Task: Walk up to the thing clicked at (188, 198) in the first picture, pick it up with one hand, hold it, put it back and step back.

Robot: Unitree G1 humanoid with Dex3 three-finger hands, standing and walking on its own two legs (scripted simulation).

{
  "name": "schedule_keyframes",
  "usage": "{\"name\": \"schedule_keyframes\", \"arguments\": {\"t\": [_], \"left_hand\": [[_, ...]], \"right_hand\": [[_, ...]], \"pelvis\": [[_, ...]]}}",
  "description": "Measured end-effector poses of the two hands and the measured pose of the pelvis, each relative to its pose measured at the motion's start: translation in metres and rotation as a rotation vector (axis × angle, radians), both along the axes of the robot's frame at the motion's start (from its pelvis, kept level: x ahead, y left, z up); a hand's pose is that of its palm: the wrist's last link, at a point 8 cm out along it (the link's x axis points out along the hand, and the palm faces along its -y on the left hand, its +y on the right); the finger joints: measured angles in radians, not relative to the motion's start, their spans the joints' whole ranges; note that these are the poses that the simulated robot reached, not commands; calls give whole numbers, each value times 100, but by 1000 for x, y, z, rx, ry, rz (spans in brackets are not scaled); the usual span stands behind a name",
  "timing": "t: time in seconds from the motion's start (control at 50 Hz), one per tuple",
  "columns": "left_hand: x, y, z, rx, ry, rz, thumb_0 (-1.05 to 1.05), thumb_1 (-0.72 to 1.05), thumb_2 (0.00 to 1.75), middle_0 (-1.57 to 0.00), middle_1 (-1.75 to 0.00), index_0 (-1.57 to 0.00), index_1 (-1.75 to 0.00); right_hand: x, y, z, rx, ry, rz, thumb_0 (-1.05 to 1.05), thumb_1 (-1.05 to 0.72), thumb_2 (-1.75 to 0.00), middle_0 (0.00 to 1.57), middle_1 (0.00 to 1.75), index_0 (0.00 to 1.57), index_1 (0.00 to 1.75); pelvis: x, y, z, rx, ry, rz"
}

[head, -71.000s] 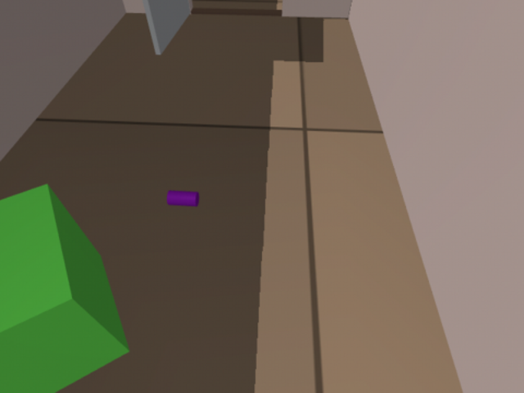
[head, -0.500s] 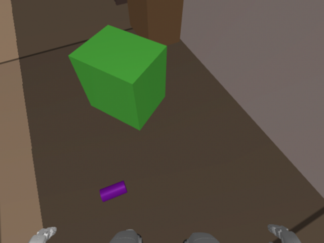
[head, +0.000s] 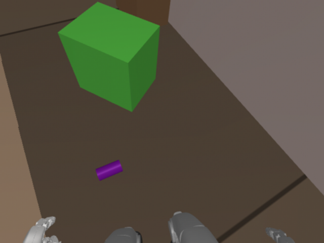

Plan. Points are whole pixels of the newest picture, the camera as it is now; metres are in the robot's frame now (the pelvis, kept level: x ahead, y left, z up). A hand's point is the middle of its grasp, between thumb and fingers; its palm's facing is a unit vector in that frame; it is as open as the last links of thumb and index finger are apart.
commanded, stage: step back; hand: left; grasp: from above
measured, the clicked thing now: (109, 170) +0.48 +0.24 -0.73
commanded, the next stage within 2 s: none
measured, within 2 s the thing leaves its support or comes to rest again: neither
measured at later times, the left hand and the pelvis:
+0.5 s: hand out of the picture +0.02 +0.23 -0.14, palm faces -0.02 -0.93 -0.38, open 7.4 cm; pelvis -0.12 -0.02 -0.01, yaw +1 degrees
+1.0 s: hand out of the picture -0.20 +0.20 -0.15, palm faces -0.06 -0.91 -0.40, open 7.4 cm; pelvis -0.29 -0.07 -0.02, yaw -3 degrees
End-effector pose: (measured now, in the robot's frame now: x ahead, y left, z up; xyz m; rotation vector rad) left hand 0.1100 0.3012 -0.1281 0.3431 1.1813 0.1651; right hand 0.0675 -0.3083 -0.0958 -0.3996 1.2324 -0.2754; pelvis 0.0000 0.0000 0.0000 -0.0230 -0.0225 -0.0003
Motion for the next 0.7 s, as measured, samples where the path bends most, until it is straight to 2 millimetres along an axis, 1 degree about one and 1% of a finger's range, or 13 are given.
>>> {"name": "schedule_keyframes", "arguments": {"t": [0.1, 0.2, 0.24, 0.3, 0.36, 0.42, 0.48, 0.52, 0.56, 0.62, 0.7], "left_hand": [[-22, -2, 3, 26, 14, -19, 1, 90, 90, -20, -29, -20, -30], [-41, -13, 7, 55, -21, -40, 1, 90, 90, -20, -29, -20, -30], [-52, -20, 12, 54, -30, -43, 1, 90, 90, -20, -29, -20, -30], [-68, -27, 21, 48, -50, -38, 1, 90, 90, -20, -29, -20, -30], [-80, -31, 28, 47, -71, -28, 1, 90, 90, -20, -30, -20, -30], [-87, -31, 30, 46, -104, -28, 1, 90, 90, -20, -30, -21, -30], [-96, -27, 25, 34, -142, -27, 1, 90, 90, -20, -30, -21, -30], [-104, -22, 18, 20, -158, -25, 1, 90, 90, -20, -30, -21, -30], [-116, -17, 11, 8, -151, -17, 1, 90, 90, -20, -30, -21, -30], [-139, -15, 10, 5, -108, -5, 1, 90, 90, -20, -29, -20, -30], [-171, -12, 12, 7, -81, 13, 1, 90, 90, -20, -29, -20, -30]], "right_hand": [[-7, -4, -8, 22, -72, 3, 0, -90, -89, 21, 30, 21, 30], [-21, -19, -22, 51, -118, 3, 0, -90, -89, 21, 30, 21, 30], [-29, -25, -25, 63, -122, -8, 0, -90, -89, 21, 30, 21, 30], [-42, -29, -21, 70, -109, -11, 0, -90, -89, 20, 30, 21, 30], [-60, -33, -16, 64, -96, 1, 0, -90, -89, 20, 30, 20, 30], [-81, -35, -14, 45, -70, 22, 0, -90, -89, 20, 30, 20, 30], [-102, -34, -15, 21, -39, 46, 0, -90, -89, 20, 30, 20, 30], [-116, -31, -16, 4, -29, 58, 0, -90, -89, 20, 30, 20, 30], [-132, -25, -14, 0, -19, 62, 0, -90, -89, 20, 30, 20, 30], [-154, -19, -6, 8, -20, 65, 0, -90, -89, 20, 30, 20, 30], [-173, -21, 4, -2, -38, 59, 0, -90, -89, 21, 30, 21, 30]], "pelvis": [[-20, -5, -6, 9, -9, -32], [-44, -18, -15, 10, -23, -60], [-54, -23, -14, -8, -30, -48], [-67, -28, -9, 25, -28, -50], [-81, -27, -3, 41, -16, -45], [-97, -26, -3, 41, -6, -25], [-115, -22, -8, 32, -4, 3], [-128, -17, -14, 26, -7, 21], [-142, -14, -15, 47, -22, 13], [-159, -14, -8, 14, -21, 18], [-180, -19, -2, 0, -9, -2]]}}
